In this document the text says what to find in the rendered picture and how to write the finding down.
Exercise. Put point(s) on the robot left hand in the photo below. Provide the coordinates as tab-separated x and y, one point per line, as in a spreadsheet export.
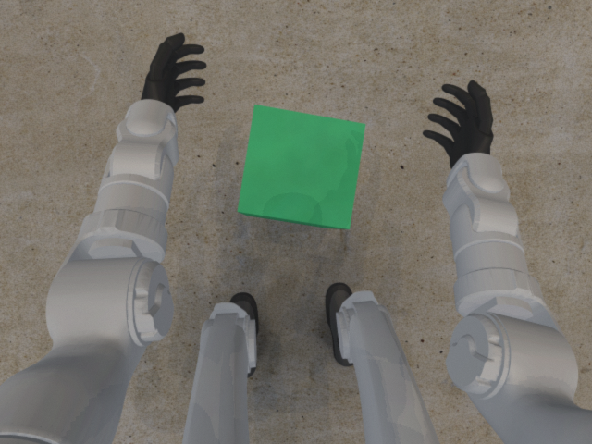
161	84

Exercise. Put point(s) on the left robot forearm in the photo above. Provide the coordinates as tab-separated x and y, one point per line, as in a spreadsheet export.
129	216

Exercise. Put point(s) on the robot right thigh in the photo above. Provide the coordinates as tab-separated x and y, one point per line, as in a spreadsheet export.
393	409

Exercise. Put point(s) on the carton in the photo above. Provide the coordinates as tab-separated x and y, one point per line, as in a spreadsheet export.
301	168

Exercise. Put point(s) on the robot left upper arm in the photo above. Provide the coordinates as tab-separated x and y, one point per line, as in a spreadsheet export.
102	314

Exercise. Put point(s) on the robot right shin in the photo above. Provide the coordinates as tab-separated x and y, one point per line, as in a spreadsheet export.
363	296

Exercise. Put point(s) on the right robot forearm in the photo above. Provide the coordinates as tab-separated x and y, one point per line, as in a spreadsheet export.
487	246

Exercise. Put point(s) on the robot right upper arm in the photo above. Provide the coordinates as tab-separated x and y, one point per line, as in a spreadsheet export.
521	376

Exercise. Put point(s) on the robot right hand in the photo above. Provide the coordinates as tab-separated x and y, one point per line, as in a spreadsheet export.
474	135

